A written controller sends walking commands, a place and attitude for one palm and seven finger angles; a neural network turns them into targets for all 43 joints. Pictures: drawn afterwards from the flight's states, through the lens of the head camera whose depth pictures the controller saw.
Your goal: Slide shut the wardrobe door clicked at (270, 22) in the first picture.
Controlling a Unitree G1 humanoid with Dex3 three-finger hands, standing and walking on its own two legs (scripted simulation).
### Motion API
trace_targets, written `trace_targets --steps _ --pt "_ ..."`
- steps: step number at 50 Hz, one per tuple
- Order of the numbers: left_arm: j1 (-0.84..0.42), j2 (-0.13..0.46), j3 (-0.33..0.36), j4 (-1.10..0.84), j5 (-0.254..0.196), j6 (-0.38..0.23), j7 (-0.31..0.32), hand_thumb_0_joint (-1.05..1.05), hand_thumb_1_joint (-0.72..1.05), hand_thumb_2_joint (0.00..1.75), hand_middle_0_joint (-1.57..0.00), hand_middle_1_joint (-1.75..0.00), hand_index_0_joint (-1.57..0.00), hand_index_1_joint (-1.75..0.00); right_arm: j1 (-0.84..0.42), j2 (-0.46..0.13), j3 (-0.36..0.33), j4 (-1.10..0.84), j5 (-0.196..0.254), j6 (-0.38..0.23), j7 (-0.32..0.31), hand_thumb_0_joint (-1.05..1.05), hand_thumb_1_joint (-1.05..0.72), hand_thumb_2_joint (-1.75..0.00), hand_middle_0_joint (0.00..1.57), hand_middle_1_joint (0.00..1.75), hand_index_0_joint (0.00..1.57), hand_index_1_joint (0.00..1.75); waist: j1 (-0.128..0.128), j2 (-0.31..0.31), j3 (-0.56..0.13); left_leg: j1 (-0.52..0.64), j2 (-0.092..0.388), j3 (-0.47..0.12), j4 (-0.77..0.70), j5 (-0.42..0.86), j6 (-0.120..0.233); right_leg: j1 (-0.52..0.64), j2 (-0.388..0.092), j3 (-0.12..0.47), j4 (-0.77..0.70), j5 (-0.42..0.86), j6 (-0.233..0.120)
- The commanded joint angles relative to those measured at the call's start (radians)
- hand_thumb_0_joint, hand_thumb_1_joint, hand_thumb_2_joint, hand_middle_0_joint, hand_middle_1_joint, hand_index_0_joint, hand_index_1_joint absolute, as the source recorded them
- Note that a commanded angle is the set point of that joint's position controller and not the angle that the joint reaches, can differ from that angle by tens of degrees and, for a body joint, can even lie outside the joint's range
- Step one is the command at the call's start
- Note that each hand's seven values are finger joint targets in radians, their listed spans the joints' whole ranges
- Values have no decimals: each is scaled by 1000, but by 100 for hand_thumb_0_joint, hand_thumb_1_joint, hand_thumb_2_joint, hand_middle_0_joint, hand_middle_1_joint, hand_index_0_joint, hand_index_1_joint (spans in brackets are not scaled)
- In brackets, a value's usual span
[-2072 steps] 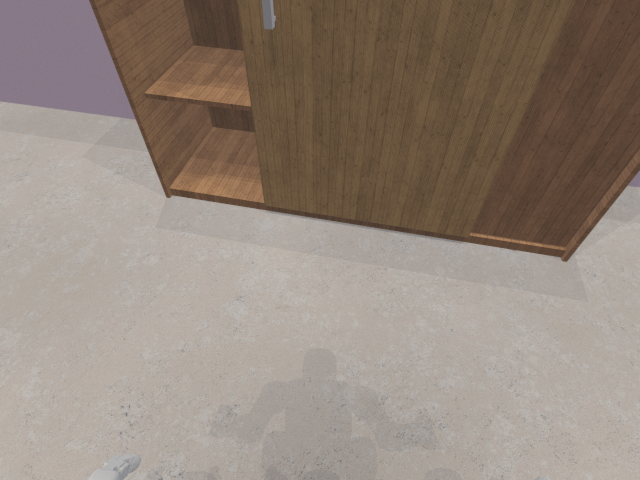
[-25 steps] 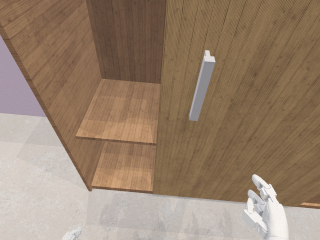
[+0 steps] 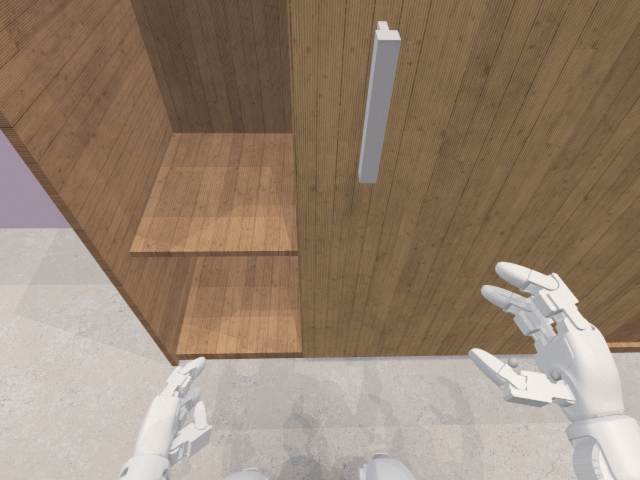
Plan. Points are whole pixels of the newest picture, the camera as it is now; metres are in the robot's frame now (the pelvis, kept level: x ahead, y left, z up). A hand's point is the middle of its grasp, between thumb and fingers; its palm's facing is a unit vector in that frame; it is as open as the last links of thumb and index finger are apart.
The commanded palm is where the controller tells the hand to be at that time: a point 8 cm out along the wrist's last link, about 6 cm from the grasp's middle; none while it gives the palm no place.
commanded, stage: raise the hand with hooked fingers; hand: right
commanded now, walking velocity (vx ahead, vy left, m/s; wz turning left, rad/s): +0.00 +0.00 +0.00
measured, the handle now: (374, 109) +0.52 -0.05 +0.20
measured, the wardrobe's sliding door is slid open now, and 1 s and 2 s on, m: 0.38 0.38 0.38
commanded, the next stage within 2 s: move the hooked fingers beside the handle in 1.42 s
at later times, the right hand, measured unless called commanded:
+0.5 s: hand (601, 298) +0.27 -0.26 +0.15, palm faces +0.03 +1.00 -0.07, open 13.1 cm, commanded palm +0.24 -0.30 +0.17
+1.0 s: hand out of the picture +0.31 -0.29 +0.24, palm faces +0.06 +0.99 -0.09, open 14.0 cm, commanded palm +0.28 -0.33 +0.23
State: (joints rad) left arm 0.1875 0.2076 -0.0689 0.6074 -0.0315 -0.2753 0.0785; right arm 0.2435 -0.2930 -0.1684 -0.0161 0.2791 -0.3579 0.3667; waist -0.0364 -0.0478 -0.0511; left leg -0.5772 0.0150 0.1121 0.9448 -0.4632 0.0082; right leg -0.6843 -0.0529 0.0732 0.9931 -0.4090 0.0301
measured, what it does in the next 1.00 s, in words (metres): rises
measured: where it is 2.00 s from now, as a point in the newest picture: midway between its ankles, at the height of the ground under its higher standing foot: outside the picture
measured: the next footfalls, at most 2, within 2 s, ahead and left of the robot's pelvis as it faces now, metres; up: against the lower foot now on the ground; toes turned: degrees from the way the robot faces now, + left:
none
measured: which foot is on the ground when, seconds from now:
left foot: down 0.00-1.00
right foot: down 0.00-1.00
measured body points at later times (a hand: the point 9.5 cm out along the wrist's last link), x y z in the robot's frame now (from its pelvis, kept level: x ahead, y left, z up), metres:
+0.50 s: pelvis +0.02 -0.02 +0.04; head +0.02 -0.02 +0.49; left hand +0.19 +0.23 -0.02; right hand +0.27 -0.31 +0.16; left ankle +0.01 +0.12 -0.68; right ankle +0.06 -0.14 -0.68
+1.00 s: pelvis +0.03 -0.01 +0.05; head +0.01 +0.01 +0.50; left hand +0.20 +0.22 -0.02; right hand +0.30 -0.35 +0.25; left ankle +0.01 +0.12 -0.68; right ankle +0.06 -0.14 -0.68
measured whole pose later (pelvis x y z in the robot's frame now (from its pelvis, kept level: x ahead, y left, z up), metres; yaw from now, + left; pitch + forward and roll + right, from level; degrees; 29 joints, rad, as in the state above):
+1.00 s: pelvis +0.03 -0.01 +0.05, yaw +1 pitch -2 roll +1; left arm 0.24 0.27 -0.09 0.67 -0.06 -0.29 0.10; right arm -0.13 -0.49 -0.49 0.21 0.36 0.05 0.47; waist -0.05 -0.06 -0.03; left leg -0.18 0.02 0.07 0.50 -0.29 -0.01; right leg -0.27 -0.04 0.01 0.56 -0.26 0.01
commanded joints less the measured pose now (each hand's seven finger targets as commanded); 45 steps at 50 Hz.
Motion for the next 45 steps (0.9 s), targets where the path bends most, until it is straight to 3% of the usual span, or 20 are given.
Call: trace_targets --steps 1,3,5,7,11,14,18,23,26,29,33,37,38,40,45 --pt "-80 155 86 -188 -22 -48 34 0 90 90 -20 -30 -20 -30 17 -193 -222 -90 78 184 10 0 -8 -55 26 82 26 82 -22 63 -202 135 2 -115 -311 2 -11 146 60 -55 -243 69 -54" --pt "-86 136 84 -187 -16 -42 26 0 90 90 -20 -30 -20 -30 58 -221 -317 -133 120 198 -42 0 -4 -53 26 86 26 86 -58 109 -231 205 -8 -94 -297 89 -8 163 57 -52 -256 150 -48" --pt "-65 125 84 -182 -13 -54 9 0 90 90 -20 -30 -20 -30 28 -195 -319 -234 126 152 -91 0 1 -51 27 88 27 88 -44 57 -228 197 -18 -66 -285 176 -7 200 53 -58 -278 196 -45" --pt "-40 131 91 -165 -8 -74 -3 0 90 90 -20 -30 -20 -30 0 -183 -291 -287 98 88 -122 0 6 -49 27 92 27 92 -20 8 -208 161 -31 -44 -275 221 -6 245 48 -63 -295 220 -46" --pt "-6 167 91 -132 -9 -105 -8 0 90 90 -20 -30 -20 -30 -96 -150 -176 -233 51 44 -79 0 15 -45 27 98 27 98 47 -33 -116 100 -33 -48 -310 161 -8 262 44 -62 -316 147 -54" --pt "-4 187 91 -119 -22 -130 10 0 90 90 -20 -30 -20 -30 -157 -182 -167 -199 62 79 -15 0 22 -42 28 102 28 102 51 -34 -111 122 -27 -59 -355 120 -8 294 44 -54 -343 104 -59" --pt "-7 204 88 -106 -24 -138 35 0 90 90 -20 -30 -20 -30 -196 -301 -296 -147 86 134 6 0 31 -38 29 108 29 108 12 11 -133 182 -30 -52 -384 119 -7 330 44 -41 -387 115 -59" --pt "-26 186 72 -107 -19 -140 30 0 90 90 -20 -30 -20 -30 -277 -326 -361 -206 110 141 -18 0 43 -33 29 115 29 115 -15 -81 -167 263 -39 -26 -384 252 5 417 46 -41 -426 229 -48" --pt "-33 183 66 -105 -23 -139 24 0 90 90 -20 -30 -20 -30 -311 -280 -309 -159 102 179 0 0 50 -30 30 120 30 120 0 -100 -129 261 -38 -25 -399 306 5 441 44 -46 -442 256 -46" --pt "-34 189 61 -102 -31 -128 25 0 90 90 -20 -30 -20 -30 -331 -267 -277 -68 93 252 38 0 50 -30 30 120 30 120 5 -65 -63 259 -38 -29 -430 312 2 425 44 -50 -465 240 -49" --pt "-39 196 53 -105 -32 -105 34 0 90 90 -20 -30 -20 -30 -412 -344 -327 -42 90 314 66 0 50 -30 30 120 30 120 1 1 -72 281 -41 -32 -462 308 -1 447 44 -46 -484 241 -56" --pt "-64 181 46 -117 -28 -101 37 0 90 90 -20 -30 -20 -30 -541 -412 -392 -137 97 290 61 0 50 -30 30 120 30 120 -3 -55 -178 328 -41 -32 -468 338 4 535 47 -39 -497 292 -54" --pt "-61 181 41 -106 -25 -100 37 0 90 90 -20 -30 -20 -30 -550 -436 -408 -145 97 281 53 0 50 -30 30 120 30 120 -4 -47 -178 336 -46 -31 -476 335 4 537 46 -39 -496 294 -53" --pt "-63 177 40 -103 -24 -103 37 0 90 90 -20 -30 -20 -30 -584 -435 -415 -154 97 270 53 0 50 -30 30 120 30 120 -3 -88 -199 358 -44 -30 -477 374 6 563 48 -42 -503 329 -51" --pt "-64 188 39 -78 -37 -86 39 0 90 90 -20 -30 -20 -30 -608 -434 -392 18 94 339 92 0 50 -30 30 120 30 120 2 -75 -100 344 -39 -36 -515 371 5 529 48 -48 -529 295 -53"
